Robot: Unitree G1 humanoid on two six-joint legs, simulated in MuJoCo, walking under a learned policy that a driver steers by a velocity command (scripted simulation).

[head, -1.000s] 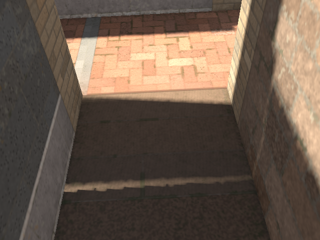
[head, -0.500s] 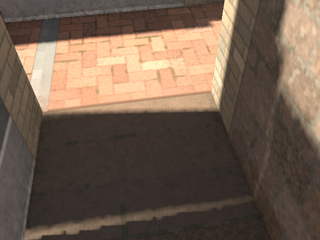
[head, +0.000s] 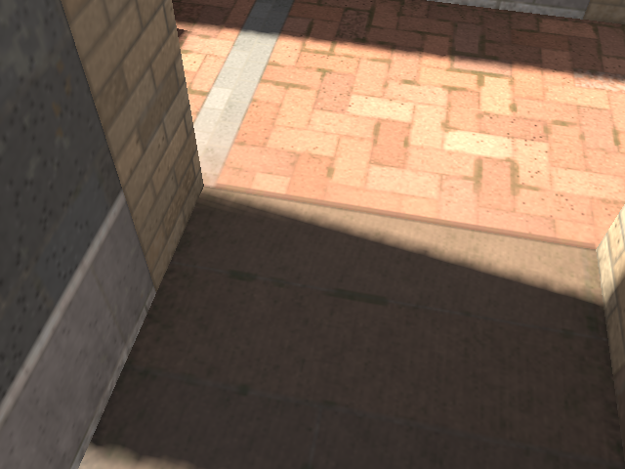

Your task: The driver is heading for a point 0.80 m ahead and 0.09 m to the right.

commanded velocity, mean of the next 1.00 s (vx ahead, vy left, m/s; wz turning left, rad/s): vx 0.50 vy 0.00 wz -0.22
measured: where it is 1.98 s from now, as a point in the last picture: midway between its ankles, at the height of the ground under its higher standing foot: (356, 332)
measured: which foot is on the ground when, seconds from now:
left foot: up 0.00-0.10, down 0.12-0.72, up 0.74-1.00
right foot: down 0.00-0.12, up 0.14-0.70, down 0.72-1.00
